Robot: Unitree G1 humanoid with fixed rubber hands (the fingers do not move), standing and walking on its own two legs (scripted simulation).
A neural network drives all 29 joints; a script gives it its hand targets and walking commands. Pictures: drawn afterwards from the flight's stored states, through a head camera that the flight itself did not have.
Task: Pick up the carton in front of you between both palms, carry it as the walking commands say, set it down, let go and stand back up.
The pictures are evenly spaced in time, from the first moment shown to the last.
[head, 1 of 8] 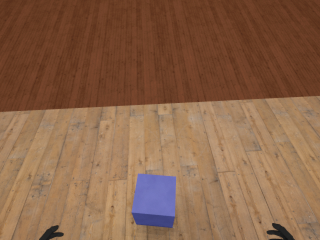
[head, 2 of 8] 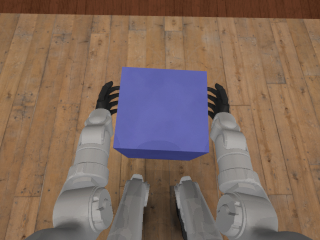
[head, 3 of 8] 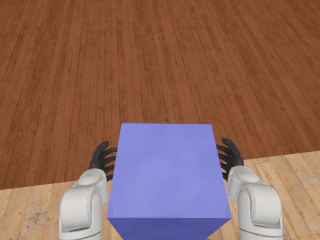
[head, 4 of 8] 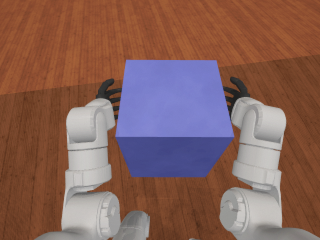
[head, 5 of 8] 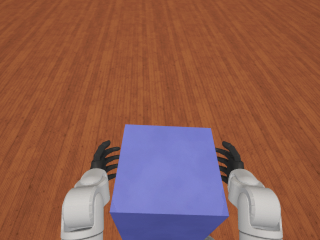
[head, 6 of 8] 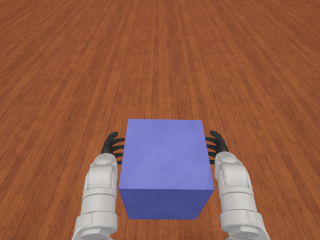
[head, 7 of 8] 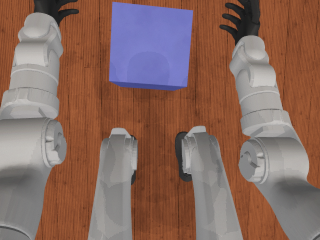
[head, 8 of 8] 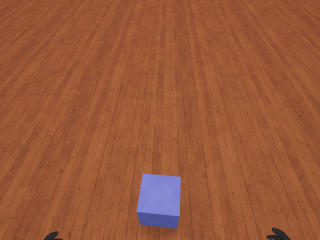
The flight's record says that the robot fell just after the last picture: no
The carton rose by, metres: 1.21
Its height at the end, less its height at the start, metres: +0.48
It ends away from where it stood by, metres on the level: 6.79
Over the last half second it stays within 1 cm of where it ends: yes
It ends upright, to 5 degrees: yes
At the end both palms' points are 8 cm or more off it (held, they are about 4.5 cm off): yes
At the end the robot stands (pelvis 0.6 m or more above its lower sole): yes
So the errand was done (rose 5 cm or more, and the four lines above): yes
